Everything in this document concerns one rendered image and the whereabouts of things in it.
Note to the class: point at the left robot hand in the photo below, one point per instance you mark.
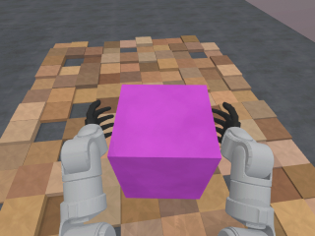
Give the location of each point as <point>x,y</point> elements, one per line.
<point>92,115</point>

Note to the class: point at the right robot hand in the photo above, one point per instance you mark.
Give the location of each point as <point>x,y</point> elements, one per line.
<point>231,119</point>

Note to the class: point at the carton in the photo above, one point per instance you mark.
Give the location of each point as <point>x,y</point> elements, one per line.
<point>164,142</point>

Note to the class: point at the left robot upper arm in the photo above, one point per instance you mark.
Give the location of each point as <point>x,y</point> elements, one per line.
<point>91,229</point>

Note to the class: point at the right robot forearm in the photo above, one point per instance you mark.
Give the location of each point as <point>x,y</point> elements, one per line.
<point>251,175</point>

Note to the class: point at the right robot upper arm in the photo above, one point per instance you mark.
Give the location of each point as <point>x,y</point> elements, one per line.
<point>237,231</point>

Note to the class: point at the left robot forearm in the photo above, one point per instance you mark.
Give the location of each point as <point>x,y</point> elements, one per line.
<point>83,196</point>

